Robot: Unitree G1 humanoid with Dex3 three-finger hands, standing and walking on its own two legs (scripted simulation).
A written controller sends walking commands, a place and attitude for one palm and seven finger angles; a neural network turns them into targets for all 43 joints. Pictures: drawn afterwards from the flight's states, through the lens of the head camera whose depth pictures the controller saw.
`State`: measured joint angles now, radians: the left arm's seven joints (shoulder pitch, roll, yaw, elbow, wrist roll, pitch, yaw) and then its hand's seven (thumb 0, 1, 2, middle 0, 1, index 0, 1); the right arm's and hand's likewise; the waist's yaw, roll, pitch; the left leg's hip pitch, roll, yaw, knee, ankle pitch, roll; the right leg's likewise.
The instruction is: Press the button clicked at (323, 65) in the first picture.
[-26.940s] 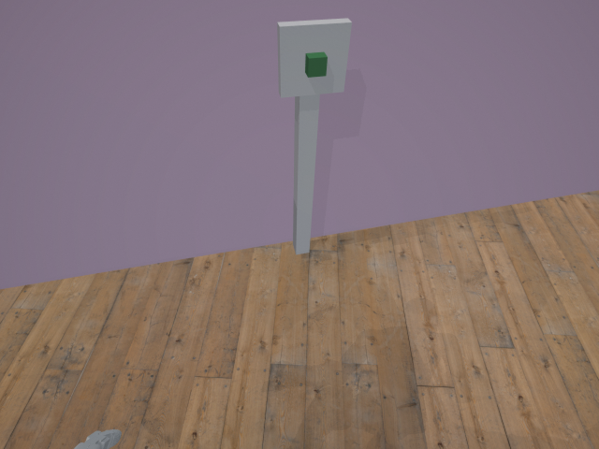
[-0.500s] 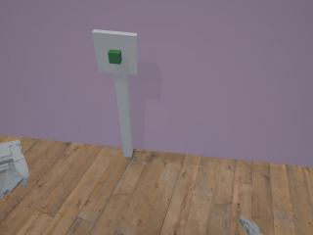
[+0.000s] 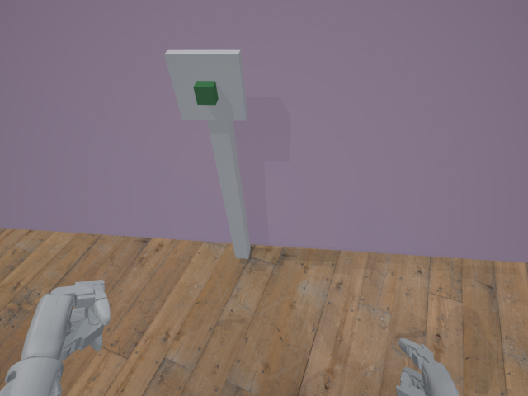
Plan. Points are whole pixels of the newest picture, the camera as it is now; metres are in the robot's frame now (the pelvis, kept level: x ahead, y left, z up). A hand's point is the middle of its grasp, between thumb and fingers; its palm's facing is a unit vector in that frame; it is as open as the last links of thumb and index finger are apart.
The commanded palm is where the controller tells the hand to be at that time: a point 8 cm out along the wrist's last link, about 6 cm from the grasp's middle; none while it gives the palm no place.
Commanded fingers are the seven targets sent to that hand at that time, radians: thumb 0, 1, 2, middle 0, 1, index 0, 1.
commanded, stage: let the arm hang, fingers relaxed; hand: left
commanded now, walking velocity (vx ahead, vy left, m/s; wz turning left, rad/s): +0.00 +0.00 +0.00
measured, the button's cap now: (206, 92) +0.78 +0.20 +0.08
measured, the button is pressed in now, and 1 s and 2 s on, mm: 0 0 0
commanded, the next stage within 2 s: stand and wait in 1.00 s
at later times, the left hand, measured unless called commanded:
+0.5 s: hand out of the picture -0.06 +0.21 -0.16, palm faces +0.02 -0.96 -0.28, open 5.7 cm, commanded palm none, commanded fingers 0.00 0.90 0.90 -0.20 -0.30 -0.20 -0.30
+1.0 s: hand out of the picture +0.01 +0.17 -0.16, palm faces +0.02 -0.98 -0.21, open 7.4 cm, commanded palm none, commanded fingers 0.00 0.90 0.90 -0.20 -0.30 -0.20 -0.30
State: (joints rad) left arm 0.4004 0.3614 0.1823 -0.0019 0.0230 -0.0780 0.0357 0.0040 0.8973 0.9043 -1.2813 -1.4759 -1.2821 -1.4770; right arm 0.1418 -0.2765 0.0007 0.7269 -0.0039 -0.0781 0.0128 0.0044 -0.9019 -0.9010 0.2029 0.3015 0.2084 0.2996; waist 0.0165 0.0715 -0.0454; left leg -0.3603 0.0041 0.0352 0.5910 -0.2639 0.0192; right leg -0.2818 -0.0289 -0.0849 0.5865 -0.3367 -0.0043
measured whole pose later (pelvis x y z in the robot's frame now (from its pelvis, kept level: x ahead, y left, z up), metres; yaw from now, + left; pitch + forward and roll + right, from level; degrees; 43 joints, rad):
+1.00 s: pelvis -0.01 -0.01 +0.01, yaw +0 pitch -2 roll +0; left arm 0.22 0.17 0.02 1.14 0.01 -0.01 0.02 0.00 0.91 0.90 -0.20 -0.30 -0.20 -0.30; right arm 0.24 -0.18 -0.01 1.13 -0.02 0.01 -0.02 0.00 -0.91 -0.90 0.20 0.30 0.20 0.30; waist -0.01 0.02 0.04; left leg -0.20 0.01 0.03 0.39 -0.15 0.00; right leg -0.13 -0.01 -0.09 0.41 -0.24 -0.02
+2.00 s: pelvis +0.01 -0.03 +0.02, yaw -1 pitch -2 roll +0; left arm 0.12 0.29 0.03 1.13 0.01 -0.02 0.01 0.01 0.91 0.90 -0.20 -0.30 -0.20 -0.30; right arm 0.12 -0.30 -0.01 1.12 -0.01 0.00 -0.01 0.00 -0.91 -0.90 0.20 0.30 0.21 0.30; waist -0.01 0.02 0.06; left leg -0.14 0.04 0.04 0.32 -0.16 -0.02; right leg -0.07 0.02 -0.08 0.32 -0.23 -0.04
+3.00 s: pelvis +0.03 -0.03 +0.02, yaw -2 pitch -1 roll +0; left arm 0.13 0.30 0.02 1.13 0.01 -0.02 0.01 0.01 0.91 0.90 -0.20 -0.30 -0.20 -0.30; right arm 0.12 -0.31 -0.01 1.13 -0.01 0.00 -0.01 0.00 -0.91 -0.90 0.20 0.30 0.21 0.30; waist -0.01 0.01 0.05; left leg -0.10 0.04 0.06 0.31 -0.18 -0.03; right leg -0.03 0.03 -0.06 0.28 -0.23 -0.04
